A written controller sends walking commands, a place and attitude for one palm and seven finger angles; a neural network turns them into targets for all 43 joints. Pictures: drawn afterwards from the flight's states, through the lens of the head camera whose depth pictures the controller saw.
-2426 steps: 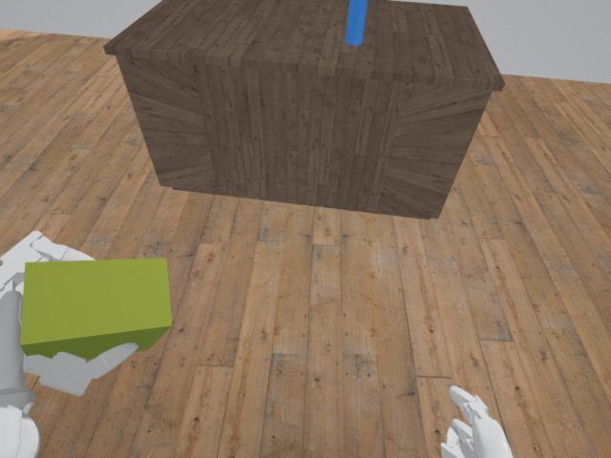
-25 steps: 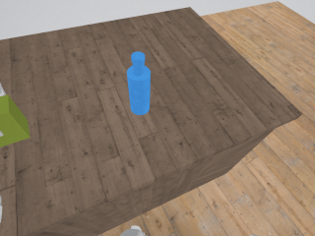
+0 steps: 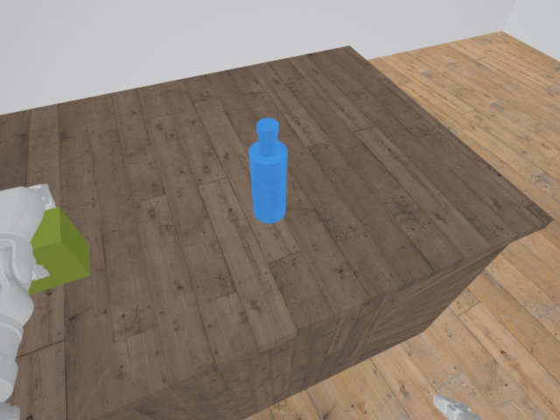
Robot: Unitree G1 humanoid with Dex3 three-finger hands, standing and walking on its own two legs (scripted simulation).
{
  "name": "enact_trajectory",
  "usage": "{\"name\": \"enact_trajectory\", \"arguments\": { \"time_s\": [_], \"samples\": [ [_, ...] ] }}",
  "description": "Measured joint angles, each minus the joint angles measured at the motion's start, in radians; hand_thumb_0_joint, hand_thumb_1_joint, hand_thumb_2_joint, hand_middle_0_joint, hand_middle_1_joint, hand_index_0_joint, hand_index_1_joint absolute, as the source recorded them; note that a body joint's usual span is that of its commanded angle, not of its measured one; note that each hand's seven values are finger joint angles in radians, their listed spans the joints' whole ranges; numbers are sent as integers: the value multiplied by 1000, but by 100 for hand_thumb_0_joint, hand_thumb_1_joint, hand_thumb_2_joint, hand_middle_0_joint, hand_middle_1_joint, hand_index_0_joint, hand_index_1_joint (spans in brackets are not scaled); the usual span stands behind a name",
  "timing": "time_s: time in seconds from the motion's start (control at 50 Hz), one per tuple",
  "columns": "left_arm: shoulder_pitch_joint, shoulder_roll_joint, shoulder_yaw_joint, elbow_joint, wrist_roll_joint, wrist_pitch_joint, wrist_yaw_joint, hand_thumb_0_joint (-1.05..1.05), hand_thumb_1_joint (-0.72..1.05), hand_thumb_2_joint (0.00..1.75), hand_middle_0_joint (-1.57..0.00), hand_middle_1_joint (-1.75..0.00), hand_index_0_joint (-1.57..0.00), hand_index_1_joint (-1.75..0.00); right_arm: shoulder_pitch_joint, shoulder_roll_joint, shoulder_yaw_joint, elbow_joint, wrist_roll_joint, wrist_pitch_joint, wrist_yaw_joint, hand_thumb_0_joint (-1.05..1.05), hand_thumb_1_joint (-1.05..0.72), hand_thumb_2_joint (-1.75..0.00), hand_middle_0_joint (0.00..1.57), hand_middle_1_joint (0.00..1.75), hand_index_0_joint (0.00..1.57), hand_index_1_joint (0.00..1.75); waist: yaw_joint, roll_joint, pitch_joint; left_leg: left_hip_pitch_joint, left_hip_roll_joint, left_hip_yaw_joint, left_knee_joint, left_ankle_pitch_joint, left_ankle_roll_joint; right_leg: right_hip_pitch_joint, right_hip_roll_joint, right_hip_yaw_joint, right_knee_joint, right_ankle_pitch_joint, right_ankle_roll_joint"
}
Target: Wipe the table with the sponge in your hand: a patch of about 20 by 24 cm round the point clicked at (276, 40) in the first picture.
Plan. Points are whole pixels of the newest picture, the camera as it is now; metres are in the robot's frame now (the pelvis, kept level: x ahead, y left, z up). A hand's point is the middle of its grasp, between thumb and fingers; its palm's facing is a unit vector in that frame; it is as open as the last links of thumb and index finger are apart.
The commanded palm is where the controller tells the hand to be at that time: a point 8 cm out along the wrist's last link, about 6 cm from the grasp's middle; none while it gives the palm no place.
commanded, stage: wipe back along the first lane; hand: left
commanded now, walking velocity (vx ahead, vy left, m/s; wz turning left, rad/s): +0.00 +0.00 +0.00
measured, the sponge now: (36, 261) +0.32 +0.41 +0.02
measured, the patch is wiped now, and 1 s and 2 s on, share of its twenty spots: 1.00 1.00 1.00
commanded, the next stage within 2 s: lift the sponge slowly off the table in 1.12 s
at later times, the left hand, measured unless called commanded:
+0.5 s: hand (29, 273) +0.27 +0.36 +0.07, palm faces +0.00 +0.01 -1.00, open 10.2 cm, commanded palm +0.23 +0.34 +0.08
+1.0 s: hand (30, 309) +0.23 +0.34 +0.07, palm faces -0.03 +0.00 -1.00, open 10.2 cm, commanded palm +0.18 +0.31 +0.08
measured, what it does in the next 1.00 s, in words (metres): stands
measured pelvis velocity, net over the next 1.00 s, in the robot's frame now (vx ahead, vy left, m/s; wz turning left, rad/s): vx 0.01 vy -0.03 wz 0.02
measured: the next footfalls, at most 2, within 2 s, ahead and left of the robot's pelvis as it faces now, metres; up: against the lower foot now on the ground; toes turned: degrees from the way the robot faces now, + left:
none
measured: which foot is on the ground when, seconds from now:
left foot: down 0.00-1.00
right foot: down 0.00-1.00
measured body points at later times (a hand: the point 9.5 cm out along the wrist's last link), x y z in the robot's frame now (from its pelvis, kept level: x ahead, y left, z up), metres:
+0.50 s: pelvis +0.00 +0.00 +0.00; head +0.02 -0.01 +0.45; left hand +0.27 +0.36 +0.12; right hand +0.20 -0.23 -0.10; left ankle +0.02 +0.04 -0.72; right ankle -0.03 -0.17 -0.71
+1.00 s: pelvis +0.01 -0.03 +0.01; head +0.02 -0.05 +0.46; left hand +0.22 +0.33 +0.12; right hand +0.22 -0.26 -0.09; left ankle +0.02 +0.04 -0.72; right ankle -0.03 -0.17 -0.72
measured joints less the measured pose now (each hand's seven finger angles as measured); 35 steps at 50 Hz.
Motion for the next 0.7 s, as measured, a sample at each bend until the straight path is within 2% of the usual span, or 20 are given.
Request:
{"name": "enact_trajectory", "arguments": {
  "time_s": [0.32,0.5,0.7],
  "samples": [
    [139,-84,-66,-219,-3,94,14,0,-52,106,-69,-139,-69,-146,-64,8,12,-19,-4,-38,-1,0,-91,-90,20,30,20,30,41,8,12,59,-18,3,-23,9,6,52,-17,1,-4,-4,-14],
    [243,-112,-65,-333,-16,133,23,0,-52,106,-69,-138,-69,-146,-73,14,20,-7,-9,-55,-1,1,-91,-90,20,30,20,30,49,13,18,91,-18,1,-39,11,0,82,-17,1,-15,-4,-7],
    [356,-117,-41,-420,-34,140,18,0,-52,106,-69,-138,-69,-146,-79,12,22,1,-13,-71,-8,1,-91,-90,20,30,20,30,48,10,23,130,-11,-5,-61,11,-15,121,-12,-1,-38,0,10]
  ]
}}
